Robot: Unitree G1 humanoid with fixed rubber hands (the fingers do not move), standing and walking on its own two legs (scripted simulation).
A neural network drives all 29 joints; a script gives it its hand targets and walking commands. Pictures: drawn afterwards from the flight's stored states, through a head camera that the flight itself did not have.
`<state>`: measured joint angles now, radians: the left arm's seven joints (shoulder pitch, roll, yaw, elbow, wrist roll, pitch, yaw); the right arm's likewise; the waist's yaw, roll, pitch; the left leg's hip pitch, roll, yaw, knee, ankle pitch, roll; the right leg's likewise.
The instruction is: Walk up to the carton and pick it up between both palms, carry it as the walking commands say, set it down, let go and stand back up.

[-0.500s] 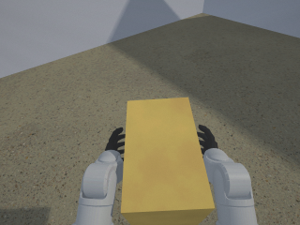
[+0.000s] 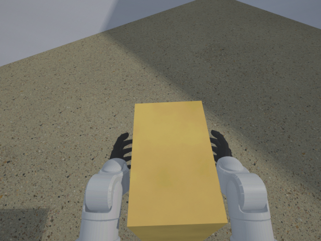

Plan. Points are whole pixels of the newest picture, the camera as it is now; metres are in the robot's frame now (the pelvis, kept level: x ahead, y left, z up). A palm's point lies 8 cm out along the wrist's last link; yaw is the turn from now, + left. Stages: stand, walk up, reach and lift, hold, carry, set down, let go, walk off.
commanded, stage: carry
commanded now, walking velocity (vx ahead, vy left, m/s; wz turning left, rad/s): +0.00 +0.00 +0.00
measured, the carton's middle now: (170, 179) +0.26 -0.01 +0.01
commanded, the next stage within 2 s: none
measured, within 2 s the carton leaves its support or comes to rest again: neither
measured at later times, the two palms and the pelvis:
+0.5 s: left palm (119, 111) +0.46 +0.13 +0.05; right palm (200, 101) +0.48 -0.11 +0.07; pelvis +0.18 -0.01 -0.02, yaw +4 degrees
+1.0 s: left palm (113, 73) +0.66 +0.18 +0.04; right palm (179, 76) +0.64 -0.06 +0.03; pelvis +0.38 +0.07 -0.03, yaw -2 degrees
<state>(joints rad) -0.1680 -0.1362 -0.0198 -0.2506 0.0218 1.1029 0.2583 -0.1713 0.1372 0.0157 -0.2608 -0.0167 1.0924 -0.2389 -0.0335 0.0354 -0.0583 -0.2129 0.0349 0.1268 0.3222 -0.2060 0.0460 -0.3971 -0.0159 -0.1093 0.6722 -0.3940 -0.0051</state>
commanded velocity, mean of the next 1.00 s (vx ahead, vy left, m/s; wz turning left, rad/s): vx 0.00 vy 0.00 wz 0.00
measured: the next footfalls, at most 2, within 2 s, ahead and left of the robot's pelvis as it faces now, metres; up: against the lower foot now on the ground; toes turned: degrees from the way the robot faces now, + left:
right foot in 0.10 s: +0.18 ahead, -0.11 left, +0.00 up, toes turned -8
right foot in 0.64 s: +0.25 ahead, -0.08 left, +0.00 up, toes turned -9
